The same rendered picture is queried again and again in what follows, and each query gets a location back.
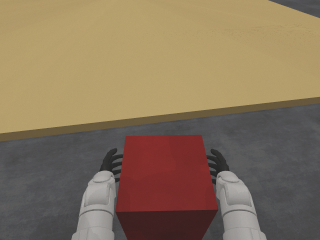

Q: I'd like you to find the robot right hand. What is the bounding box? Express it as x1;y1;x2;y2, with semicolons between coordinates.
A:
206;149;230;185

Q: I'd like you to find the carton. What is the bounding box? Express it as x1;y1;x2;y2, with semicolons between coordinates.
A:
115;135;219;240

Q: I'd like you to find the robot left hand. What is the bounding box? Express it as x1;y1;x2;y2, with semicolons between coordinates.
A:
99;148;123;183

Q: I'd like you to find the right robot forearm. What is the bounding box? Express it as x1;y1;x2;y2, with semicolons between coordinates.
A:
216;171;267;240

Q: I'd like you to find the left robot forearm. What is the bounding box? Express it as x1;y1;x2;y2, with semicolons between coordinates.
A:
71;170;116;240

